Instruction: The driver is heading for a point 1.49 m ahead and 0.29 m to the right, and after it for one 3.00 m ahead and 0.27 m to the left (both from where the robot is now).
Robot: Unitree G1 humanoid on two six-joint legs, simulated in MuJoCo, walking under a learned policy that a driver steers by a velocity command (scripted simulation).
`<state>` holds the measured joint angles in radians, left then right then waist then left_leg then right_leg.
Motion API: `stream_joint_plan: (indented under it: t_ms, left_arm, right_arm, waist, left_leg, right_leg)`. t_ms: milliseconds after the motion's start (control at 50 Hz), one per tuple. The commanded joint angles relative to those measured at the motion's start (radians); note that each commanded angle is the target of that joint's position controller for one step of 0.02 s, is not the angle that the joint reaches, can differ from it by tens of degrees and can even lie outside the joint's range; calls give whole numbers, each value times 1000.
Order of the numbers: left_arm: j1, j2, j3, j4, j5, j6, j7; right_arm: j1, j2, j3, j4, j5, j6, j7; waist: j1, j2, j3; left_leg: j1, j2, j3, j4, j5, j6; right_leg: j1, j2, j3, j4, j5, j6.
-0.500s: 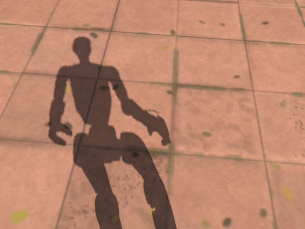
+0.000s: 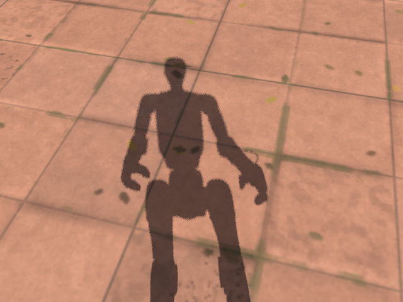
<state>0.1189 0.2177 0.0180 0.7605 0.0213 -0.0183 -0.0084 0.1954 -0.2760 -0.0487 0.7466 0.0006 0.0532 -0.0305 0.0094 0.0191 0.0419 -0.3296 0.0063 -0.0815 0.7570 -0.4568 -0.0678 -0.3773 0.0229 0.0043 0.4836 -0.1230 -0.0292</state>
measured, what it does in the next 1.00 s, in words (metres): steps on the spot: left foot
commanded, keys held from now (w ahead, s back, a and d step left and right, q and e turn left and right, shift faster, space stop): no key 0.88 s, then w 0.12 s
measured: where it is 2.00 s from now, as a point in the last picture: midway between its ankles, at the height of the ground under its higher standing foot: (219, 265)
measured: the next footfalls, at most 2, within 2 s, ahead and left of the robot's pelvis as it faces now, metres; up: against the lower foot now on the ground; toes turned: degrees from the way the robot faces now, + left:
left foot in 0.06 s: +0.04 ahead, +0.15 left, +0.00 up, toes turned -3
left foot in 1.62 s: +0.50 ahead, +0.13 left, +0.00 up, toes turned +1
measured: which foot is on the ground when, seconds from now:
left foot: up 0.00-0.04, down 0.06-1.00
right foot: down 0.00-1.00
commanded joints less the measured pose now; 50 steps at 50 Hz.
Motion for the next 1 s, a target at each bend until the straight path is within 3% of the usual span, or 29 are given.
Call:
stream_joint_plan:
  t_ms: [20, 40, 60, 80, 100, 120, 160, 220, 300, 560, 880, 920, 960, 1000]
  left_arm:
    - [-47, 150, 37, -50, -13, 1, 10]
    - [-25, 137, 32, -38, -17, 0, 10]
    - [-7, 122, 26, -28, -12, -5, 8]
    - [11, 132, 29, -27, -3, -10, 3]
    - [-17, 124, 29, -28, 2, -12, 3]
    - [-37, 119, 28, -28, 1, -13, 5]
    - [-19, 108, 28, -9, -6, -9, 12]
    - [1, 110, 31, 18, -10, -7, 17]
    - [1, 112, 36, 54, -16, 0, 19]
    - [-4, 123, 46, 184, -22, 25, 41]
    - [12, 112, 44, 294, -23, 34, 52]
    - [30, 100, 41, 312, -26, 36, 53]
    - [0, 104, 44, 299, -31, 24, 50]
    - [-49, 84, 38, 266, -39, -11, 34]
  right_arm:
    - [125, -56, -21, 9, -5, -11, 2]
    - [113, -60, -21, 9, -13, -12, 4]
    - [86, -87, -23, -7, -27, -14, 3]
    - [60, -136, -33, -13, -25, -14, -1]
    - [62, -117, -33, 4, -21, -20, 3]
    - [49, -84, -23, 5, -23, -31, 4]
    - [35, -74, -18, 11, -24, -53, 4]
    - [67, -74, -17, 32, -14, -72, 3]
    - [92, -69, -14, 55, -10, -72, 0]
    - [100, -47, -5, 142, -6, -72, -1]
    - [131, -29, 11, 250, -7, -74, -5]
    - [161, -40, 7, 270, -1, -69, -9]
    - [171, -100, -11, 259, 10, -69, -15]
    - [183, -151, -32, 257, 23, -87, -16]
  waist:
    - [-45, -167, -148]
    - [-41, -152, -141]
    - [-29, -112, -125]
    - [9, -34, -85]
    - [2, 23, -58]
    - [-1, 32, -43]
    - [10, 57, -38]
    - [5, 34, -55]
    - [-4, 10, -55]
    - [-4, -12, -47]
    - [-1, -10, -8]
    - [-6, 18, -5]
    - [-30, 95, 67]
    - [-49, 171, 149]
  left_leg:
    - [162, -10, 61, -237, 219, 21]
    - [196, -7, 56, -295, 263, 39]
    - [213, 47, -3, -307, 300, 65]
    - [144, 81, -42, -300, 216, 99]
    - [37, 65, -38, -321, 60, 115]
    - [-11, 61, -41, -350, 27, 110]
    - [-25, 58, -38, -361, 98, 88]
    - [12, 52, -29, -333, 211, 78]
    - [38, 43, -18, -319, 279, 79]
    - [84, 25, 12, -336, 369, 80]
    - [72, 14, 30, -383, 281, 80]
    - [63, 13, 16, -422, 9, 105]
    - [45, 99, -120, -508, -311, 181]
    - [46, 269, -334, -607, -383, 278]
  right_leg:
    - [80, -177, 190, -159, -90, -130]
    - [60, -164, 184, -158, -168, -98]
    - [24, -147, 171, -145, -254, -51]
    - [18, -94, 120, -129, -305, -13]
    - [82, -59, 67, -95, -259, 14]
    - [129, -55, 59, -56, -198, 20]
    - [164, -55, 52, -18, -95, 7]
    - [184, -55, 50, 4, 25, -1]
    - [198, -56, 50, 14, 99, 5]
    - [235, -58, 52, 6, 147, 17]
    - [232, -50, 46, -29, 77, 25]
    - [208, -4, -2, 8, -172, 25]
    - [63, 38, -57, 131, -372, 22]
    - [-66, -15, -38, 294, -297, 5]
Keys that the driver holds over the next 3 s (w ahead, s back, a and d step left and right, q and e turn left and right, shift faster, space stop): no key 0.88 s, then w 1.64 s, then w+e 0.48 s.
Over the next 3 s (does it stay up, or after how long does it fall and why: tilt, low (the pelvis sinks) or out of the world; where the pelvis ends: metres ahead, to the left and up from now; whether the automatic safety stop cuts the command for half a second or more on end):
stays up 1.10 0.02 0.01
